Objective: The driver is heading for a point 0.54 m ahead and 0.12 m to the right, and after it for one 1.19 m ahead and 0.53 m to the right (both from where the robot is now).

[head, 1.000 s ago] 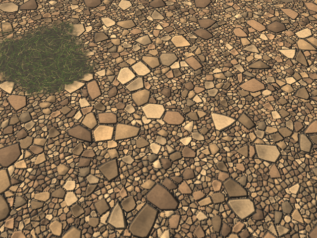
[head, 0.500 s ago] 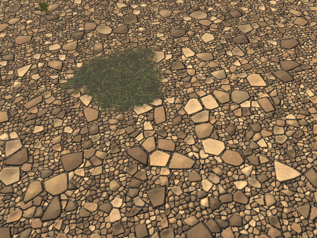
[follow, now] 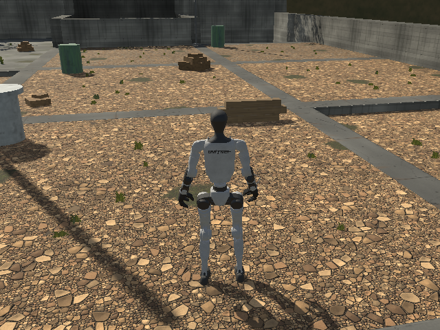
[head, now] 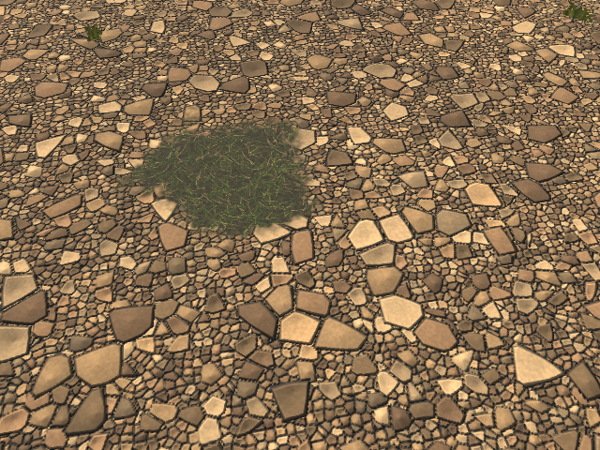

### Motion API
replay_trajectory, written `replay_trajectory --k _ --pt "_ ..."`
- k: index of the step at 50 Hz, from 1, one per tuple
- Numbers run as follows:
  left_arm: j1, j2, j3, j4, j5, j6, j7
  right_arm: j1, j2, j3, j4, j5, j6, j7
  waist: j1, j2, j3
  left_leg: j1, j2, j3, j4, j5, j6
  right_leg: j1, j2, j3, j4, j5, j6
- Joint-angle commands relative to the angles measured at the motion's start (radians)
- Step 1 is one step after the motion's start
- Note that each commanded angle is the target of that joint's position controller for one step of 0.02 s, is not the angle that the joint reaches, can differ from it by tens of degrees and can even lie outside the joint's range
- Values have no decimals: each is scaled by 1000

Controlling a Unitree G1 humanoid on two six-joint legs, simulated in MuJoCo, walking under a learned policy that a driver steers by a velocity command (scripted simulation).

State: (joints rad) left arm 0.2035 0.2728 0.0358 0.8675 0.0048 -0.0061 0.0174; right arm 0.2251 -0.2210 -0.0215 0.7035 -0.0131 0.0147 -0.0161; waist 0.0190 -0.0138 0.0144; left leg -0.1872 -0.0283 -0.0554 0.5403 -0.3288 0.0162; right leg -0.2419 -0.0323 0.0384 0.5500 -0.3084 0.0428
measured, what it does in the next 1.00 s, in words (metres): walks ahead: left foot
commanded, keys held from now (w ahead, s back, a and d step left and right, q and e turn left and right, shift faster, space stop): w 0.64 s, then w+e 0.14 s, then e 0.22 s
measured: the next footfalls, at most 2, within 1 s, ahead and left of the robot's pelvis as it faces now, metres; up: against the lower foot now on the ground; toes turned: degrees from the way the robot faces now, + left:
left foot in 0.68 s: +0.45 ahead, +0.09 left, +0.00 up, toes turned +1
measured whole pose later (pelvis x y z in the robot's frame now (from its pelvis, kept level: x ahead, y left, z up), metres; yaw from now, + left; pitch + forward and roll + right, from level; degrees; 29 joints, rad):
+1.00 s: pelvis +0.42 +0.00 +0.01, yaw -8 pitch +0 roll +3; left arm 0.18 0.30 0.06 0.77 -0.01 -0.03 0.00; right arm 0.24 -0.26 -0.06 0.86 -0.02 -0.09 0.00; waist -0.04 -0.04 0.07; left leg -0.08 -0.05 0.18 0.27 -0.19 0.05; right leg -0.66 -0.10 0.04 0.82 -0.05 0.03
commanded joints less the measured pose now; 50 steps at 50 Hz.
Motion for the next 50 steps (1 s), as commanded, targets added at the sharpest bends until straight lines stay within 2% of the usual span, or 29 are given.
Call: replay_trajectory --k 1,4,6,7,8,9,10,11,12,13,14,17,20,24,27,30,32,33,34,35,36,37,38,39,40,42,44,48,50 --pt "-92 92 25 -82 -19 -33 0 70 -227 -65 -36 14 -12 -12 -65 204 111 -71 250 -385 -350 -483 173 -196 49 -74 172 -136 -29" --pt "-98 99 31 -97 -41 -72 -23 77 -206 -61 -22 25 -39 -14 -57 206 129 25 323 -451 -365 -345 220 -332 -26 -8 247 -230 -95" --pt "-51 87 27 -70 -39 -89 -41 18 -204 -61 -33 39 -42 -9 -18 154 87 -5 265 -329 -333 -204 183 -178 -14 -44 80 -125 -118" --pt "21 85 30 -33 -34 -94 -46 -17 -206 -62 -38 44 -38 -6 23 137 49 -76 219 -253 -299 -137 158 -4 20 -84 -27 34 -113" --pt "108 92 38 11 -25 -92 -48 -21 -190 -58 -37 38 -36 -4 58 119 11 -145 176 -194 -235 -100 135 156 57 -108 -62 126 -93" --pt "198 111 46 40 -22 -90 -45 -27 -144 -45 -41 27 -39 -2 90 67 -15 -226 124 -128 -107 -67 98 281 20 -42 -84 96 -96" --pt "301 198 62 46 -20 -91 -36 -43 -64 -21 -70 13 -48 0 115 -172 -45 -383 9 9 236 -110 15 392 -198 302 -248 -72 -178" --pt "323 264 73 43 -9 -100 -47 -38 -113 -39 -107 41 -65 -9 104 -294 -28 -547 -45 -16 462 -271 -4 391 -359 671 -382 -254 -319" --pt "233 203 54 16 -9 -108 -46 -16 -168 -54 -90 60 -79 -9 65 -166 50 -621 31 -76 575 -210 13 342 -364 647 -393 -354 -328" --pt "180 159 42 -2 -11 -110 -41 -13 -177 -56 -73 60 -89 0 47 -125 94 -651 70 -66 590 -101 31 317 -317 537 -391 -328 -291" --pt "150 153 37 -13 -7 -108 -39 -14 -167 -58 -58 47 -96 4 35 -90 92 -648 97 -45 574 -16 38 306 -276 449 -398 -238 -259" --pt "171 112 18 -8 -3 -99 -36 -41 -138 -58 -51 28 -98 23 33 -87 65 -592 128 2 498 143 21 289 -193 244 -409 102 -217" --pt "206 128 16 4 -6 -89 -27 -104 -108 -49 -75 25 -92 30 43 -60 60 -596 122 43 381 225 -15 282 -169 139 -416 336 -225" --pt "239 145 14 16 -8 -77 -11 -247 -76 -29 -119 33 -103 45 79 -64 98 -492 91 86 124 387 -33 205 -140 53 -451 359 -214" --pt "278 152 17 35 -17 -71 -9 -319 -82 -26 -142 40 -111 61 86 -60 131 -462 72 86 25 417 -16 235 -175 47 -449 364 -224" --pt "276 165 27 43 -23 -61 -7 -332 -110 -32 -155 40 -120 74 49 -70 115 -437 57 77 -29 349 32 337 -218 41 -377 539 -207" --pt "259 195 39 37 -17 -52 -3 -230 -159 -53 -130 35 -117 68 -23 -107 14 -275 4 109 -23 277 73 384 -217 26 -224 897 -187" --pt "247 190 38 32 -12 -43 -2 -79 -197 -75 -88 35 -114 57 -106 -101 -86 -62 -20 126 -47 292 105 340 -182 6 -43 1017 -166" --pt "233 168 26 11 0 -42 -1 114 -238 -90 -44 27 -108 42 -191 -76 -221 280 95 8 4 296 155 125 -151 12 210 831 -140" --pt "377 9 -18 -14 2 -57 -13 207 -336 -111 -19 2 -107 39 -120 200 -414 693 396 -481 -39 85 316 -290 41 -12 634 123 -73" --pt "353 82 -2 16 -25 -81 -20 218 -231 -86 -11 8 -103 37 -152 201 -471 654 450 -709 -214 -75 324 -389 72 132 771 -243 -80" --pt "221 170 29 -33 -62 -89 -22 127 -194 -70 -8 15 -104 33 -137 159 -240 475 409 -534 -256 -104 256 -471 14 116 804 -184 -87" --pt "155 164 29 -54 -64 -92 -16 51 -170 -63 -7 20 -106 31 -102 99 -124 307 370 -386 -289 -26 220 -456 -41 80 760 -88 -89" --pt "131 142 31 -55 -49 -87 -11 0 -138 -55 1 15 -113 35 -67 66 -55 172 327 -278 -328 67 199 -420 -71 69 704 -28 -82" --pt "159 120 35 -43 -41 -70 -4 -43 -115 -49 4 2 -125 39 -26 91 -23 72 287 -170 -359 195 179 -342 -97 77 665 17 -73" --pt "219 70 32 -22 -37 -37 3 -84 -104 -51 24 -7 -143 46 17 92 -8 -38 266 -39 -376 477 189 -250 -95 65 643 20 -48" --pt "198 68 38 -55 -27 -17 11 -113 -130 -57 42 -12 -152 43 42 99 18 -88 261 68 -374 696 193 -272 -86 55 584 58 -23" --pt "72 45 28 -125 -11 -23 -14 -113 -174 -64 63 -3 -129 9 6 84 8 -59 215 210 -355 710 179 -254 -75 -14 278 309 -11" --pt "8 41 25 -162 -11 -25 -35 -77 -200 -69 78 5 -109 -5 -27 64 -13 22 242 212 -329 717 180 -257 -64 -32 178 368 -17"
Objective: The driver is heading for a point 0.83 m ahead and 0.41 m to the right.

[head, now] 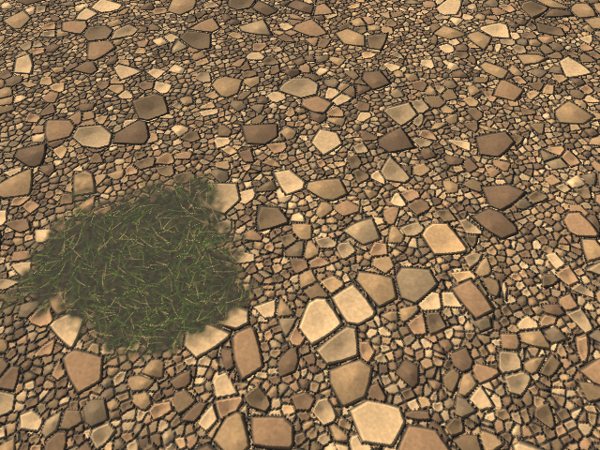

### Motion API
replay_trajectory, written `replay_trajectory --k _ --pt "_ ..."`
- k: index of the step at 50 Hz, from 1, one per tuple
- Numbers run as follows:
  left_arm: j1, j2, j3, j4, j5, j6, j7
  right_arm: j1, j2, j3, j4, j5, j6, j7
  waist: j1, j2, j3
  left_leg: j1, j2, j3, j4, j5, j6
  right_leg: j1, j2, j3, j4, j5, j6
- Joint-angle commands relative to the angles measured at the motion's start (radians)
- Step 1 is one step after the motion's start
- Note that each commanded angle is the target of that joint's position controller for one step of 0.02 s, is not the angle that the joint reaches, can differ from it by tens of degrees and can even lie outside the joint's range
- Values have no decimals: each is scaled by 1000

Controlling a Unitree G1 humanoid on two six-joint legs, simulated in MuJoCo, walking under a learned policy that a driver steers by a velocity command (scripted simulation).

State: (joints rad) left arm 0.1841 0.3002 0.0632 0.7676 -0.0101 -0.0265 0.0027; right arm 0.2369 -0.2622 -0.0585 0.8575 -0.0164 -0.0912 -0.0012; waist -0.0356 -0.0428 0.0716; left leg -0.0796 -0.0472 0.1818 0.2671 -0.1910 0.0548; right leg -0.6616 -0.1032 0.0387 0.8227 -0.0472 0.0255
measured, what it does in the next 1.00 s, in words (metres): walks ahead, turning right: right foot, then left foot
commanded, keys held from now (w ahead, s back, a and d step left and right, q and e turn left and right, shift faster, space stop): e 1.00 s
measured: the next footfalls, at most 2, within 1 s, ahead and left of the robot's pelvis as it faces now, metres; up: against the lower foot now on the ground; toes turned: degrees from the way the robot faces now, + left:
right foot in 0.16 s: +0.22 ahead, -0.12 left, +0.00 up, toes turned -6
left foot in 0.60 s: +0.24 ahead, +0.10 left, +0.00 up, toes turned -26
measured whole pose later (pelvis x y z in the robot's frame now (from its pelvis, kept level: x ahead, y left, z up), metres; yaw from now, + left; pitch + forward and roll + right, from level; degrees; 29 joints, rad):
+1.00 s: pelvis +0.14 +0.01 +0.00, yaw -35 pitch +1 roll +0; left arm 0.17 0.30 0.07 0.57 -0.02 0.08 -0.01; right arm 0.15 -0.29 -0.07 0.75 0.01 0.02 -0.02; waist -0.03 0.00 0.06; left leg -0.21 0.09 0.13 0.46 -0.26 -0.02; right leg -0.38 -0.03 -0.02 0.73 -0.36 0.06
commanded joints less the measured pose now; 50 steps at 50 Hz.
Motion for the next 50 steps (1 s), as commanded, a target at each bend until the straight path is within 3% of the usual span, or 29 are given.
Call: replay_trajectory --k 1,5,6,7,8,9,10,11,12,13,14,16,18,21,26,29,30,31,32,33,34,35,36,39,42,45,48,50 --pt "12 24 1 -80 3 -3 -29 -79 -171 -35 -69 13 8 -24 22 91 -77 -43 279 -27 -35 576 140 154 9 -35 -125 97 -6" --pt "-1 75 25 -139 9 9 -53 -85 -198 -48 -65 44 53 -35 40 106 -85 59 331 -36 121 610 103 154 42 -66 -191 -78 -60" --pt "42 92 36 -138 9 8 -54 -96 -197 -50 -70 50 63 -39 65 105 -104 57 318 -25 217 656 82 212 72 -86 -231 -96 -82" --pt "133 125 55 -120 10 2 -48 -92 -178 -45 -73 50 71 -41 109 66 -152 31 265 2 384 641 43 343 117 -103 -324 1 -115" --pt "202 222 86 -120 12 -1 -25 -36 -153 -34 -82 21 69 -37 122 -96 -224 -127 175 23 646 370 -34 552 13 79 -359 464 -181" --pt "168 310 93 -153 28 2 -9 42 -66 -3 -113 -25 62 -22 26 -293 -320 -489 -22 -37 1006 -500 -114 825 -245 493 -327 793 -406" --pt "172 231 72 -183 32 -1 -16 7 -132 -10 -100 0 55 -5 93 -151 -482 -521 -18 -271 1112 -508 -99 847 -267 592 -400 586 -453" --pt "101 192 62 -200 24 -4 -20 -60 -160 -19 -119 33 59 0 86 -73 -385 -570 20 -285 1112 -425 -81 769 -230 491 -426 437 -406" --pt "53 159 55 -200 2 -1 -15 -93 -148 -18 -121 27 65 -8 65 10 -289 -588 56 -278 1043 -349 -79 667 -177 410 -447 289 -344" --pt "15 137 47 -206 -7 9 -7 -115 -150 -21 -119 16 74 -20 48 29 -227 -570 80 -277 965 -297 -83 567 -143 365 -471 193 -306" --pt "-7 133 44 -213 1 16 0 -113 -153 -24 -121 14 84 -24 24 0 -201 -506 81 -272 906 -260 -86 478 -105 332 -494 145 -286" --pt "-18 145 50 -230 18 22 8 -86 -127 -19 -113 15 91 -27 9 -44 -201 -440 53 -252 801 -223 -103 424 -66 300 -505 160 -276" --pt "1 162 58 -231 14 25 20 -91 -113 -14 -111 15 92 -34 19 -51 -217 -421 40 -258 704 -207 -124 428 -60 301 -497 157 -279" --pt "-2 170 64 -239 9 38 34 -114 -110 -12 -114 17 95 -35 34 -72 -222 -390 32 -272 606 -154 -137 406 -44 331 -500 -3 -261" --pt "-8 163 63 -251 11 57 33 -130 -124 -19 -125 24 78 -21 52 -124 -193 -335 14 -280 450 -155 -118 404 -29 423 -493 -139 -233" --pt "-31 157 62 -259 -4 68 35 -63 -131 -29 -107 27 60 -7 15 -130 -191 -214 9 -255 217 -63 -79 399 0 449 -438 -96 -197" --pt "-19 142 57 -259 -11 72 37 -26 -158 -41 -96 19 58 -6 5 -99 -191 -122 62 -276 118 6 -52 347 41 420 -392 -153 -157" --pt "23 88 43 -259 -4 74 35 -12 -231 -57 -103 0 64 -10 33 92 -196 -20 278 -467 47 17 24 218 142 294 -187 -391 -98" --pt "0 115 54 -299 -9 62 32 -46 -280 -66 -108 -32 71 -11 55 360 -118 -93 429 -704 -15 151 179 35 272 114 27 -572 -45" --pt "29 192 76 -274 9 53 29 -109 -224 -53 -147 -35 66 -15 60 271 -110 -124 454 -678 0 198 218 39 198 146 223 -538 -11" --pt "54 209 87 -243 1 57 25 -161 -173 -41 -162 -19 66 -23 79 200 -108 -126 391 -560 29 215 173 47 189 134 294 -469 2" --pt "78 180 83 -215 1 69 28 -182 -151 -35 -171 -3 69 -27 83 168 -102 -106 325 -468 49 209 130 40 183 116 346 -416 23" --pt "83 156 77 -210 3 78 29 -178 -141 -31 -172 11 71 -32 71 167 -94 -81 310 -425 57 234 125 10 175 108 401 -376 41" --pt "9 108 55 -243 -15 82 22 -115 -147 -29 -165 4 87 -43 23 186 -83 -17 282 -320 49 296 146 -17 142 35 344 -320 72" --pt "-54 87 41 -277 -12 79 15 -60 -185 -43 -157 2 100 -46 -22 213 -110 80 320 -300 57 336 167 -1 97 9 192 -330 89" --pt "-61 76 31 -290 -7 80 2 -82 -223 -58 -164 11 105 -34 -24 226 -123 37 342 -248 59 369 168 130 72 -43 46 -350 73" --pt "-45 94 38 -291 -10 88 -8 -88 -239 -66 -161 25 102 -19 -16 235 -127 18 361 -220 84 389 159 226 82 -86 -82 -337 43" --pt "-17 95 44 -285 -12 93 -16 -102 -245 -69 -157 42 99 -14 12 228 -128 11 367 -202 133 383 130 300 91 -101 -225 -269 3"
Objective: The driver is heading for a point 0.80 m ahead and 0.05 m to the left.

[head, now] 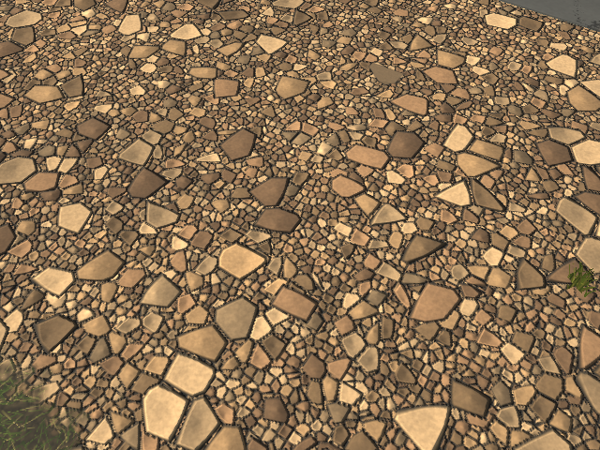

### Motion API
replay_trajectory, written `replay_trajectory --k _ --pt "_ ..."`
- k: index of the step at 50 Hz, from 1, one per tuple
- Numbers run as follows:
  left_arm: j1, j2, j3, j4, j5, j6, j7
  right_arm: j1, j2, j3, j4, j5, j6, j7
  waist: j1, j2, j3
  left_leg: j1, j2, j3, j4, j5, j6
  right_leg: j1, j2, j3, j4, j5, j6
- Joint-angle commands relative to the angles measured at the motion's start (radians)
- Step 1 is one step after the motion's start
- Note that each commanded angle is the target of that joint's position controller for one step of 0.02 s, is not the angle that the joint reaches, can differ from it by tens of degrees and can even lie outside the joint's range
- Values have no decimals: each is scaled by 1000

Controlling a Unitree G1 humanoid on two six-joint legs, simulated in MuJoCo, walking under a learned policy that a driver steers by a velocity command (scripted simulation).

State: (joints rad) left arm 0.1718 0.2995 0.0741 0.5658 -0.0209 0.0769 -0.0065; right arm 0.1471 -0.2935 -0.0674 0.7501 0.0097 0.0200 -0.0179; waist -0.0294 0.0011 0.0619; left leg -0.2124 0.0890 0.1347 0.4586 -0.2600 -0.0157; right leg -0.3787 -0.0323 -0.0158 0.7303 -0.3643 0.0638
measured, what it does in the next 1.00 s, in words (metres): steps on the spot: right foot, then left foot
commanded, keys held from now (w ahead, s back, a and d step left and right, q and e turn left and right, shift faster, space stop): e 0.20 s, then no key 0.16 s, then q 0.64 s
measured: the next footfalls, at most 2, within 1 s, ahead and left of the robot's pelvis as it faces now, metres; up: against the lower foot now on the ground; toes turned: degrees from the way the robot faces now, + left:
right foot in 0.06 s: +0.04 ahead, -0.13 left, +0.00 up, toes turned -4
left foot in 0.46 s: +0.09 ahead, +0.10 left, +0.00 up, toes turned -11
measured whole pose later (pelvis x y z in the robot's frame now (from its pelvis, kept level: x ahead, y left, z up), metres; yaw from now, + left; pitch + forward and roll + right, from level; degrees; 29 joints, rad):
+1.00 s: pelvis +0.01 +0.01 -0.01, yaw +5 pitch +2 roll -1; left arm 0.19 0.30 0.08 0.68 -0.01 0.02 0.04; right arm 0.14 -0.31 -0.07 0.61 0.03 0.06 0.03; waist 0.02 -0.01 0.06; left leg -0.41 0.03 0.03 0.78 -0.40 -0.04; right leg -0.24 -0.08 -0.13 0.53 -0.30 0.02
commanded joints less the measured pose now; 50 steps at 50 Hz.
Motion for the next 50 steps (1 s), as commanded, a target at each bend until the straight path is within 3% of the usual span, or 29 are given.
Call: replay_trajectory --k 1,2,3,4,5,6,7,8,11,15,18,21,22,23,24,25,27,30,34,36,38,39,40,41,42,43,46,48,50 --pt "33 96 39 -68 -1 -10 -9 -23 -205 -59 -47 27 -14 3 33 169 -125 115 216 -124 -6 420 167 98 38 -63 -254 143 -66" --pt "73 125 53 -54 2 -11 -1 26 -169 -50 -25 26 -19 6 44 104 -144 39 178 -70 89 328 104 231 47 -31 -350 268 -102" --pt "120 223 81 -57 1 -15 14 44 -113 -33 -37 -14 -22 10 41 -123 -175 -191 84 19 343 29 8 433 -128 221 -368 600 -173" --pt "109 300 84 -86 26 -30 16 -9 -78 -15 -96 -49 -27 6 40 -321 -180 -453 -59 -23 576 -429 -63 461 -360 534 -333 858 -385" --pt "134 244 74 -76 44 -55 5 -78 -134 -34 -106 -30 -28 -1 112 -203 -240 -458 -58 -166 728 -431 -66 409 -364 522 -367 763 -450" --pt "87 217 60 -63 41 -71 6 -86 -150 -41 -106 -7 -24 -3 78 -170 -184 -467 -39 -191 757 -345 -52 365 -295 423 -376 667 -392" --pt "26 194 56 -61 24 -75 12 -64 -149 -45 -88 -7 -21 -9 47 -129 -150 -465 -27 -200 722 -256 -46 327 -229 356 -377 575 -329" --pt "-14 172 45 -66 10 -73 17 -56 -159 -49 -80 -17 -17 -16 32 -123 -132 -455 -27 -203 692 -196 -50 296 -201 331 -377 566 -298" --pt "-41 160 33 -68 20 -65 31 -4 -131 -44 -63 -17 -17 -9 5 -129 -166 -364 -65 -182 654 -90 -72 246 -158 287 -379 591 -296" --pt "-25 155 28 -47 23 -61 37 -32 -93 -23 -70 -11 -15 -3 36 -146 -161 -290 -63 -178 439 -71 -80 241 -148 294 -366 493 -292" --pt "-23 162 25 -33 30 -56 29 -42 -99 -20 -81 -7 -17 5 55 -158 -137 -206 -66 -170 333 -101 -67 188 -157 332 -361 411 -302" --pt "-50 84 -10 -6 34 -61 18 -2 -74 -9 -69 -6 -23 18 35 -144 -140 -69 -49 -158 155 -45 -45 151 -150 324 -337 356 -277" --pt "-58 59 -22 8 32 -65 14 23 -52 -2 -59 -10 -29 24 8 -127 -135 24 -57 -143 10 77 -31 117 -129 301 -328 310 -247" --pt "-10 43 -28 34 40 -75 12 19 -62 1 -62 -23 -32 26 16 -91 -127 88 -44 -176 -70 204 -15 96 -89 275 -320 238 -196" --pt "29 46 -27 46 61 -84 12 9 -128 -6 -82 -31 -34 21 55 5 -126 118 55 -295 -68 416 19 76 -20 214 -243 121 -135" --pt "97 50 -20 52 67 -88 13 -46 -169 -11 -79 -23 -35 21 137 141 -115 8 88 -336 -44 341 99 131 44 138 -268 51 -85" --pt "-17 117 0 48 53 -82 31 -56 -141 -11 -96 -13 -38 27 62 148 -67 -99 62 -371 -92 131 118 186 52 101 -222 96 -59" --pt "-20 91 6 39 43 -67 48 -31 -161 -17 -103 -2 -46 18 51 174 -74 -91 63 -422 -76 169 123 167 55 73 -184 117 -69" --pt "8 61 17 45 34 -76 41 -15 -158 -24 -138 6 -22 -1 39 128 -108 -87 43 -462 -17 203 142 156 55 49 -175 118 -77" --pt "28 74 30 50 32 -80 36 -28 -150 -27 -166 9 -11 -4 39 57 -112 -139 -3 -428 49 180 116 187 17 73 -219 149 -102" --pt "58 114 46 55 35 -79 35 -29 -123 -23 -189 11 -4 -2 39 -94 -104 -260 -96 -303 213 75 49 247 -115 204 -322 222 -183" --pt "59 137 51 54 40 -80 36 -10 -110 -22 -193 8 0 3 32 -192 -105 -321 -132 -217 338 -81 17 272 -254 321 -374 340 -267" --pt "47 125 45 37 44 -88 41 -15 -127 -31 -198 2 2 8 47 -218 -115 -374 -105 -196 545 -336 -6 279 -368 401 -391 489 -351" --pt "44 119 39 29 44 -95 46 -20 -149 -45 -200 7 7 13 49 -140 -107 -411 -82 -218 695 -380 -19 274 -398 401 -388 583 -384" --pt "8 123 38 25 36 -97 49 -9 -134 -45 -195 14 14 17 25 -84 -98 -421 -52 -229 702 -343 -26 272 -364 325 -375 577 -352" --pt "-19 140 44 29 27 -98 50 -13 -106 -35 -195 16 21 20 21 -83 -80 -421 -32 -215 639 -283 -33 269 -317 246 -373 560 -312" --pt "-27 164 54 37 26 -77 52 -39 -66 -16 -214 16 25 38 48 -141 -104 -285 -39 -122 462 -198 -44 241 -237 76 -351 593 -268" --pt "-10 175 59 45 17 -68 48 -33 -85 -23 -225 22 27 49 58 -167 -136 -212 -59 -84 337 -163 -33 260 -247 43 -321 590 -258" --pt "-16 178 59 52 -6 -68 42 24 -96 -35 -214 19 34 52 25 -154 -155 -102 -95 -36 146 -24 -2 244 -252 8 -251 524 -221"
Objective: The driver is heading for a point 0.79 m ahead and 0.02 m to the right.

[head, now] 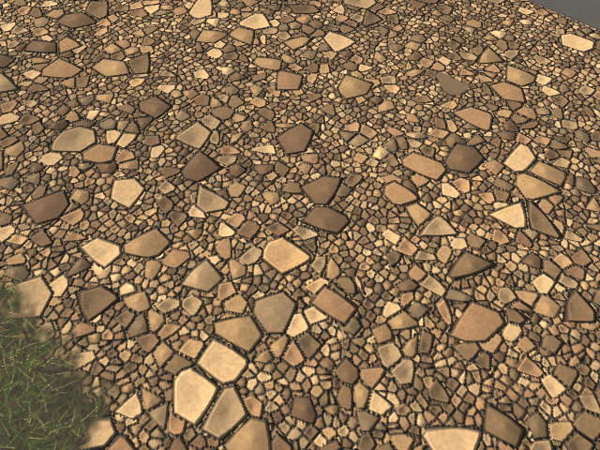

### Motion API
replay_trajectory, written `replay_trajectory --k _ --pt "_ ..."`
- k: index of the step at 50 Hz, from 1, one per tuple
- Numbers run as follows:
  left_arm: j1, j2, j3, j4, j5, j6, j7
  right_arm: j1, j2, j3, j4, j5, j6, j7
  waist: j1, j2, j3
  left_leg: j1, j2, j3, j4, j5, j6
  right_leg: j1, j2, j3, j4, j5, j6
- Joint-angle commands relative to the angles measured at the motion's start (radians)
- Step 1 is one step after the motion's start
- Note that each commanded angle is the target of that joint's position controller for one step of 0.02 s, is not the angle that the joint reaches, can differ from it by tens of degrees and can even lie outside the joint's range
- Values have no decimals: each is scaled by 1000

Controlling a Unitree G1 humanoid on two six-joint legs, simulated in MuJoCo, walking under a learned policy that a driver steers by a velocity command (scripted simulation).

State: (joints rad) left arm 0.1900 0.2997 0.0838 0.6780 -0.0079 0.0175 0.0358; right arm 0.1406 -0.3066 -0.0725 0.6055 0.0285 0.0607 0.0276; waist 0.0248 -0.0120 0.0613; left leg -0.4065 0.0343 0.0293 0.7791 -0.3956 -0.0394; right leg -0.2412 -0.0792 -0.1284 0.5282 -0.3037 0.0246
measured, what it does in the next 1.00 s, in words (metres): steps on the spot: left foot, then right foot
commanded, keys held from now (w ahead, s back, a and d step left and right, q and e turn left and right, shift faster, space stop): q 0.26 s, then no key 0.16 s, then e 0.28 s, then w+e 0.30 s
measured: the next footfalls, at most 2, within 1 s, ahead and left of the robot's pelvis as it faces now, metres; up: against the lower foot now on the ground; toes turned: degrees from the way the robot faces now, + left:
left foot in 0.04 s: +0.04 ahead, +0.12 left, +0.00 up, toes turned +4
right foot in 0.50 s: +0.08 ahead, -0.11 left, +0.00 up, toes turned +16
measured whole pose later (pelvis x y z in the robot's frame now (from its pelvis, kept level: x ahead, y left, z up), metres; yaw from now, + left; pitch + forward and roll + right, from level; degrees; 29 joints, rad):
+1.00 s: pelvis +0.07 -0.01 +0.01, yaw -1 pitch +2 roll +1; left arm 0.16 0.30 0.06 0.63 -0.02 -0.01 -0.03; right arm 0.36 -0.29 -0.07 0.70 0.00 -0.05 -0.02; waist -0.07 -0.02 0.00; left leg -0.10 0.01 0.06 0.36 -0.29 0.00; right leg -0.58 -0.06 0.03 0.95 -0.31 0.01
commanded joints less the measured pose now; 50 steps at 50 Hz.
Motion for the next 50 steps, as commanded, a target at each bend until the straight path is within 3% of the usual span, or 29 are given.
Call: replay_trajectory --k 1,2,3,4,5,7,8,10,15,21,23,24,25,26,27,28,29,31,35,36,38,39,40,41,42,43,44,48,50 --pt "-9 155 44 -48 -25 -13 -5 74 -99 -41 -56 -5 -5 -2 -43 -110 -162 193 -70 67 -276 192 50 56 -179 80 28 374 -136" --pt "44 113 34 -33 -4 -18 -12 111 -167 -64 -59 -7 -8 -15 -41 49 -164 348 2 -82 -347 457 100 -99 -113 -2 217 175 -52" --pt "25 48 6 -83 60 -18 -15 119 -296 -82 -101 -23 -18 -31 -14 354 -161 473 305 -517 -347 906 271 -419 31 -10 544 -404 54" --pt "-84 100 18 -107 34 -23 -5 155 -267 -71 -103 -64 -45 -14 -113 250 -262 395 380 -621 -405 820 426 -445 77 180 702 -439 59" --pt "-109 126 25 -105 5 -18 1 119 -240 -60 -92 -63 -65 -9 -88 167 -194 359 324 -532 -421 695 394 -467 58 208 742 -356 48" --pt "-91 131 31 -73 18 -9 19 35 -179 -43 -87 -23 -68 -26 -41 99 -131 303 225 -421 -416 557 290 -465 31 221 676 -189 41" --pt "-74 133 34 -67 23 -7 20 4 -172 -37 -89 -16 -61 -34 -18 105 -130 258 193 -384 -418 577 273 -414 40 218 658 -133 48" --pt "-51 106 27 -52 18 -10 11 5 -163 -32 -90 -24 -54 -47 -8 119 -162 252 162 -357 -421 596 269 -361 68 208 635 -68 59" --pt "-90 71 9 -44 9 -13 4 31 -163 -34 -80 -22 -43 -64 -35 134 -166 284 141 -380 -420 442 264 -316 81 217 386 -26 77" --pt "-105 80 5 -46 -2 -25 -15 29 -153 -24 -66 -34 -33 -49 -64 170 -130 208 142 -443 -408 363 275 -159 80 194 201 -79 53" --pt "-65 59 -3 -28 -1 -33 -26 1 -102 -2 -58 -35 -34 -46 -39 155 -147 208 134 -423 -381 387 255 -64 60 185 58 -19 37" --pt "-34 30 -13 -13 5 -39 -34 -8 -63 15 -47 -33 -37 -44 -12 140 -152 178 111 -390 -371 370 225 40 57 175 -102 112 23" --pt "-41 36 -17 -12 19 -43 -38 45 -39 24 -21 -41 -46 -41 -25 107 -149 148 80 -358 -371 315 175 122 35 210 -175 245 5" --pt "-47 99 -9 -28 28 -44 -35 90 -40 24 -9 -66 -58 -39 -65 7 -154 114 18 -286 -300 204 120 171 -66 323 -164 441 -36" --pt "-107 123 -9 -19 30 -44 -36 146 -37 20 -4 -73 -67 -35 -146 -129 -140 169 -49 -195 -334 105 70 66 -91 356 -127 390 -110" --pt "-127 92 -11 -39 17 -44 -41 87 -84 12 2 -79 -69 -40 -94 -119 -112 214 -53 -174 -324 126 38 -6 -64 362 -155 231 -129" --pt "-114 96 -10 -36 15 -46 -42 34 -109 0 -6 -67 -67 -45 -67 -115 -87 216 -60 -161 -301 142 37 -30 -49 365 -165 164 -115" --pt "-100 134 -2 -37 4 -52 -39 10 -98 -4 -21 -58 -57 -59 -57 -135 -66 204 -61 -141 -271 181 46 -47 -48 402 -164 183 -110" --pt "-67 141 7 -56 -7 -35 -21 28 -65 -11 -27 -48 -62 -63 -41 -122 -93 177 -69 -98 -233 190 44 -19 -50 471 -118 262 -142" --pt "-58 131 5 -59 -9 -27 -16 42 -50 -11 -27 -49 -65 -60 -45 -115 -123 190 -76 -83 -239 109 46 -19 -36 478 -112 160 -145" --pt "-54 109 1 -77 -13 -16 -13 57 -43 -16 -32 -44 -76 -50 -51 -53 -92 196 -61 -99 -287 -99 79 -108 18 463 -84 -189 -140" --pt "-67 98 -2 -95 -15 -17 -13 86 -62 -24 -29 -38 -85 -48 -65 18 -51 231 -8 -177 -354 -209 121 -218 64 413 -20 -322 -118" --pt "-99 80 -7 -117 -18 -25 -13 157 -90 -32 -15 -34 -95 -46 -96 94 -28 316 95 -329 -451 -324 186 -363 121 320 117 -329 -84" --pt "-140 59 -13 -145 -24 -35 -18 214 -155 -49 4 -32 -108 -42 -114 209 1 377 274 -578 -586 -383 281 -497 148 232 314 -245 -64" --pt "-169 91 -3 -161 -22 -44 -22 219 -157 -51 8 -42 -123 -45 -111 182 36 367 365 -671 -600 -312 341 -587 75 262 489 -254 -54" --pt "-135 103 4 -149 -24 -48 -28 197 -133 -43 5 -36 -131 -54 -86 110 27 381 360 -622 -585 -252 334 -612 47 284 563 -209 -51" --pt "-106 92 2 -136 -23 -49 -35 176 -117 -38 0 -27 -134 -59 -74 89 5 412 325 -538 -582 -199 302 -624 26 278 584 -160 -43" --pt "-142 45 -20 -146 -15 -52 -66 155 -131 -38 17 -30 -133 -55 -97 102 -8 342 210 -204 -613 114 226 -489 -7 168 442 13 -3" --pt "-159 27 -32 -156 -16 -53 -77 153 -155 -45 28 -23 -133 -47 -105 112 -18 294 192 -105 -607 170 211 -379 -5 130 320 42 2"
